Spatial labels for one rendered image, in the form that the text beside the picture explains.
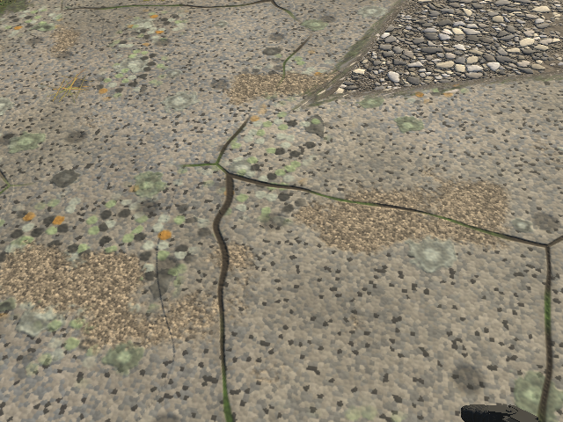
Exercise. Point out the robot right hand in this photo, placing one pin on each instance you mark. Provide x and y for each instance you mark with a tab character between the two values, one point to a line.
494	413

